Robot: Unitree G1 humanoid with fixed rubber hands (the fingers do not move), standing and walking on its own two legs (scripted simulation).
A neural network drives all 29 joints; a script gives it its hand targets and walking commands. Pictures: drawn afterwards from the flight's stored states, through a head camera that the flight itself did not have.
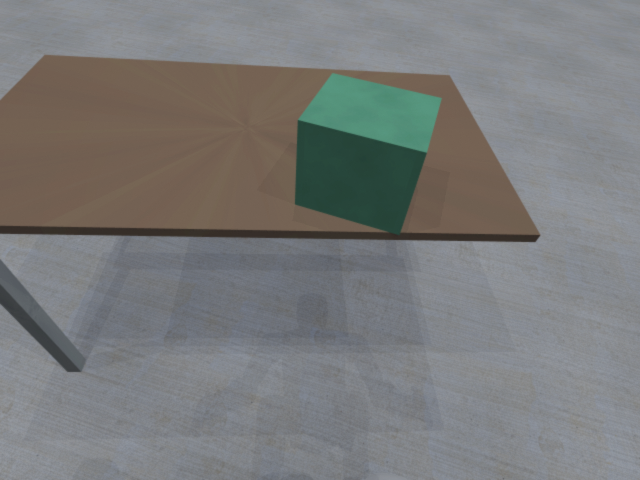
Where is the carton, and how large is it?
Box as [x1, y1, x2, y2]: [295, 73, 441, 234]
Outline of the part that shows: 332,73 298,119 295,204 399,234 427,150 441,98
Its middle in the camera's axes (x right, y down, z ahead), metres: +0.09 -0.16 +0.74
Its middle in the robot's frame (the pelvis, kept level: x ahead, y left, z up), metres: +0.68 -0.08 +0.04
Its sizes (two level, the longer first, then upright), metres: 0.210 0.183 0.186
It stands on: a table, 0.68 m high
